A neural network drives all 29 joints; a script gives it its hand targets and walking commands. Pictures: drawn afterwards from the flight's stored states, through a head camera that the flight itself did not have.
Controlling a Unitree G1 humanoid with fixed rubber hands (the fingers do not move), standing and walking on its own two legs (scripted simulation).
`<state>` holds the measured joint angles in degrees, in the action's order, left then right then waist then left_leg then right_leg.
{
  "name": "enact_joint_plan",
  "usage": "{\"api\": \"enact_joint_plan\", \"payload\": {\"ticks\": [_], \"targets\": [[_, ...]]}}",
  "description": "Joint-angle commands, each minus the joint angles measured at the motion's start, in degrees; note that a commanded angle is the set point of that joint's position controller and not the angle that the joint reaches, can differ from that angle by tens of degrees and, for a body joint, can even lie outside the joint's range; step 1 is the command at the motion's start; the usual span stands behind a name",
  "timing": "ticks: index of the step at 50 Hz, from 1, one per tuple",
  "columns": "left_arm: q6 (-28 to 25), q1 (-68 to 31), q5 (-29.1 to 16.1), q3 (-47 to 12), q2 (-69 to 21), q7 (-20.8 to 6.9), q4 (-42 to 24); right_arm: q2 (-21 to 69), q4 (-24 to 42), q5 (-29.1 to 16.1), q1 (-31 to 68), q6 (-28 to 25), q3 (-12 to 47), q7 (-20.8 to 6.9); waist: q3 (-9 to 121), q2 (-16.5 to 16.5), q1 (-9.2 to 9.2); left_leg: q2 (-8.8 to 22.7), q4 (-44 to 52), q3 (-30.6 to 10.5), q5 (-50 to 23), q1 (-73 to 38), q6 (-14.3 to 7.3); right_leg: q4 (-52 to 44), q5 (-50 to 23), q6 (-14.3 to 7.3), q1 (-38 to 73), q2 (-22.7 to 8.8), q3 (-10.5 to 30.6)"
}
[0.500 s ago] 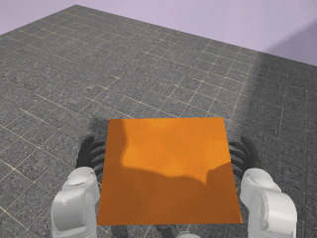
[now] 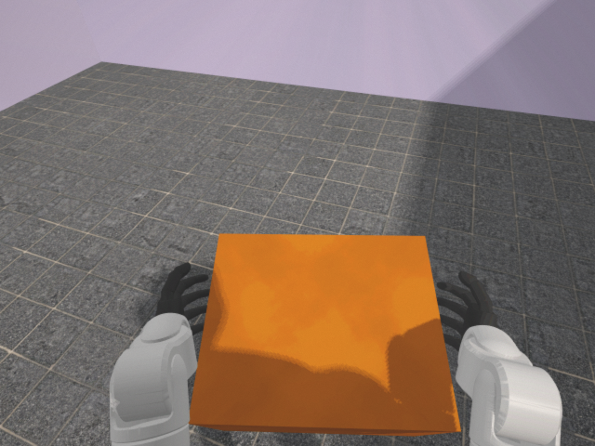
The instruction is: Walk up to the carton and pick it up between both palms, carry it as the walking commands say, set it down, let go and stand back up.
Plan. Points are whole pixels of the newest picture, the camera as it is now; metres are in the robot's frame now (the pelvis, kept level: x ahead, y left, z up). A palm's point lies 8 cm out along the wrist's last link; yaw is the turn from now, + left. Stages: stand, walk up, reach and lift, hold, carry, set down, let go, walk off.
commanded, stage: carry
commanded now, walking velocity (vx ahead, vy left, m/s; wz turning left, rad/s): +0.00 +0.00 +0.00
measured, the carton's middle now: (319, 337) +0.27 -0.01 +0.01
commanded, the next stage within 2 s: none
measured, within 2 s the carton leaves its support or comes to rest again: neither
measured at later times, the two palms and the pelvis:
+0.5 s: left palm (120, 376) +0.19 +0.21 +0.09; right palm (441, 357) +0.19 -0.14 +0.10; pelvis -0.04 +0.03 +0.00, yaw +1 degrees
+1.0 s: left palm (124, 378) +0.18 +0.20 +0.09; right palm (448, 361) +0.19 -0.15 +0.09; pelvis -0.05 +0.02 -0.01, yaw +2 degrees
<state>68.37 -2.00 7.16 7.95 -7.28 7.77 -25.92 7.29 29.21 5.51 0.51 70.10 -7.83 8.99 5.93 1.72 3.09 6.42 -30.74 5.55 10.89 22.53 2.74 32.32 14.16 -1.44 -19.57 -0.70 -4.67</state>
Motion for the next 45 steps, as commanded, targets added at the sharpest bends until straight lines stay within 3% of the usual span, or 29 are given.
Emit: {"api": "enact_joint_plan", "payload": {"ticks": [1,6,12,19,45], "targets": [[0.08,-26.18,-21.16,-40.25,-47.23,-13.1,-6.2,48.18,4.38,-24.33,30.59,-0.54,45.6,-14.99,7.87,-6.52,-2.16,0.29,1.54,-1.33,5.41,-6.76,-0.62,-15.6,17.39,-0.03,-4.78,-10.53,10.13],[0.78,-27.93,-22.36,-41.57,-47.21,-13.42,-6.36,47.54,2.34,-22.66,28.93,-0.48,43.4,-14.68,7.74,-4.87,-1.95,-0.09,2.95,-2.02,7.26,-8.3,-1.57,-14.39,19.46,0.28,-8.22,-9.2,9.26],[1.19,-28.46,-23.28,-42.72,-47.94,-13.57,-6.11,46.85,1.49,-21.59,28.28,-0.42,41.67,-14.41,8.09,-1.13,-2.31,1.8,8.66,-5.74,14.28,-3.57,-2.37,-8.52,15.07,0.73,-6.04,-6.05,6.23],[0.92,-28.36,-23.92,-43.63,-49.23,-13.52,-6.86,47.19,2.46,-21.54,27.98,-0.72,41.61,-14.5,9.94,0.63,-2.7,2.12,10.88,-6.72,17.09,-0.71,-2.41,-5.09,12.27,0.67,-3.1,-4.5,4.18],[0.72,-26.87,-23.29,-42.99,-47.94,-13.15,-7.77,45.94,4.09,-21.14,27.87,-0.78,42.34,-14.15,10.24,-1.57,-2.69,-0.13,6.67,-5.47,14.09,-0.88,-2.46,-7.26,16.23,-0.19,-5.22,-5.54,5.22]]}}
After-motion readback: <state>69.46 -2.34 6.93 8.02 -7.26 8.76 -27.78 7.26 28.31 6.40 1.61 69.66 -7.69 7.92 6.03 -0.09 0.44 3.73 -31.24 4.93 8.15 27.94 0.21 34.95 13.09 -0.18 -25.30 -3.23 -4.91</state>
